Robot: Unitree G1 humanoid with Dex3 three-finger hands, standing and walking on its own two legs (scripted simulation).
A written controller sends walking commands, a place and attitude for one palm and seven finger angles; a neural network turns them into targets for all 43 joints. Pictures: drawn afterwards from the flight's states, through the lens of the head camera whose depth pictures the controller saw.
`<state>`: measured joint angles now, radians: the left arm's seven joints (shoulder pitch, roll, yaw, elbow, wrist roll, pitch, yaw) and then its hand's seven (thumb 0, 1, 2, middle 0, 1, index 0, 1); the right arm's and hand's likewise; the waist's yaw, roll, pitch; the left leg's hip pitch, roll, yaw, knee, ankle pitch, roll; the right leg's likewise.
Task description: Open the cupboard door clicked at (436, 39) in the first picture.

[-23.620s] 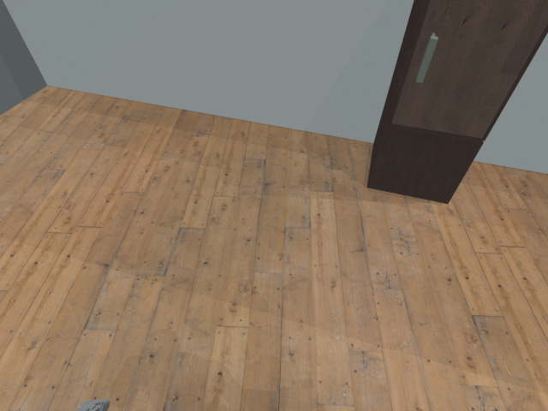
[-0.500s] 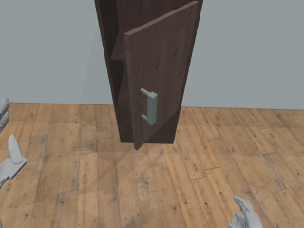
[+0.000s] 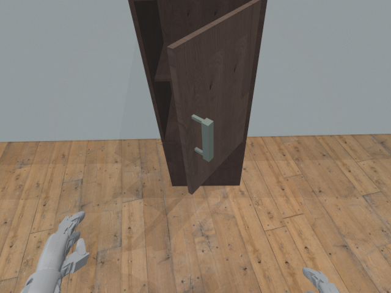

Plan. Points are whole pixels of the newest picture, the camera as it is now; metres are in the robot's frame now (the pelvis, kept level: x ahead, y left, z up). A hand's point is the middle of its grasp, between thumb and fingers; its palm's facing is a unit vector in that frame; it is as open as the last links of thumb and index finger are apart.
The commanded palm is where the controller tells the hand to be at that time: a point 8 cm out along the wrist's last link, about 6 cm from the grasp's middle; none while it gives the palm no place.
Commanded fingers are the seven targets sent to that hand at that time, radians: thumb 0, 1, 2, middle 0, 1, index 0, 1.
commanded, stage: let the arm hang, fingers relaxed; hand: left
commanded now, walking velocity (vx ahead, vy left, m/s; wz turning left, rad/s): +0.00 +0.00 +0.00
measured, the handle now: (202, 138) +0.55 +0.02 -0.04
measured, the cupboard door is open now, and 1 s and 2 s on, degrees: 51 51 51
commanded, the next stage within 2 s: look to check the result in 0.96 s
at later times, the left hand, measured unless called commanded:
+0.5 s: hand out of the picture -0.07 +0.18 -0.16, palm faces +0.03 -0.98 -0.22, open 7.3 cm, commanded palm none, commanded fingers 0.00 0.90 0.90 -0.20 -0.30 -0.20 -0.30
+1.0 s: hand out of the picture -0.01 +0.16 -0.17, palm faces +0.04 -0.98 -0.18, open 7.3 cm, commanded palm none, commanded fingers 0.00 0.90 0.90 -0.20 -0.30 -0.20 -0.30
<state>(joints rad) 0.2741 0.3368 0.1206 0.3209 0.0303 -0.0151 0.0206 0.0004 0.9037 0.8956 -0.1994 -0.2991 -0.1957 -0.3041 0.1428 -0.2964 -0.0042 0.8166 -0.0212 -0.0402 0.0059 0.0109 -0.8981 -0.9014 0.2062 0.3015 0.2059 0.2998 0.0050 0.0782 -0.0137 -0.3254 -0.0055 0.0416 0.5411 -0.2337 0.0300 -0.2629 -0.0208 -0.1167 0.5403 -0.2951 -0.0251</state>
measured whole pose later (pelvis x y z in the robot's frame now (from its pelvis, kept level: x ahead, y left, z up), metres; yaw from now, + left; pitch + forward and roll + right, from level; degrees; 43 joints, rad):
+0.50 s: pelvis -0.01 +0.00 +0.01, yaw +0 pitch -1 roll +0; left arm 0.35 0.16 0.01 1.18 0.01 0.02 0.03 0.00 0.93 0.89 -0.20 -0.30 -0.20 -0.30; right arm 0.33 -0.11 0.01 1.15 -0.03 0.03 -0.03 0.01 -0.90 -0.90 0.20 0.30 0.20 0.30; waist -0.01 0.02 0.07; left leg -0.24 0.00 0.03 0.43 -0.17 0.02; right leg -0.17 -0.01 -0.13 0.42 -0.23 -0.03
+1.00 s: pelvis +0.01 -0.01 +0.01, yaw +0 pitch -1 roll +0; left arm 0.28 0.13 0.01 1.15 0.01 0.00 0.04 0.00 0.92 0.89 -0.20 -0.30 -0.20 -0.30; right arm 0.30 -0.12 0.00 1.15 -0.03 0.01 -0.04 0.01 -0.91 -0.90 0.20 0.30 0.20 0.30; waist -0.01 0.01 0.04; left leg -0.21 -0.01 0.03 0.41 -0.18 0.02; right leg -0.15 -0.01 -0.12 0.42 -0.25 -0.03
